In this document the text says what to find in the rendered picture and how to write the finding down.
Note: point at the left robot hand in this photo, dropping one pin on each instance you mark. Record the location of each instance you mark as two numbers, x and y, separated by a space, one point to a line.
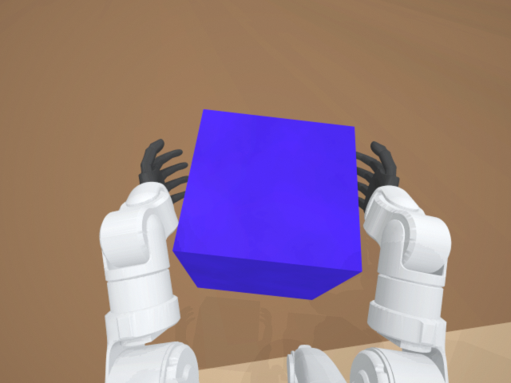
150 168

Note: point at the right robot forearm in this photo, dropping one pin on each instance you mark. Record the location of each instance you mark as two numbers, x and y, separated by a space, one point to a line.
414 249

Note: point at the right robot thigh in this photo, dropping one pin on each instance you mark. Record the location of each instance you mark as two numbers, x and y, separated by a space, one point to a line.
311 365

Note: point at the robot left upper arm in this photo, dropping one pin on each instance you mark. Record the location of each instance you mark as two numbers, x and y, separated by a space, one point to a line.
170 362

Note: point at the robot right upper arm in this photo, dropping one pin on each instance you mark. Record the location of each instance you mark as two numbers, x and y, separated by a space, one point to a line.
376 365

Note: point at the right robot hand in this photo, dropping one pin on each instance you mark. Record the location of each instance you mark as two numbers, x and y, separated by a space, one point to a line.
384 173

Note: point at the carton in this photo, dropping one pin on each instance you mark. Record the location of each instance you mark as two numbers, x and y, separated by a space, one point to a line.
271 206

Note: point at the left robot forearm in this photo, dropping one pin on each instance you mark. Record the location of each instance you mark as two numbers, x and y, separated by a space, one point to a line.
135 257

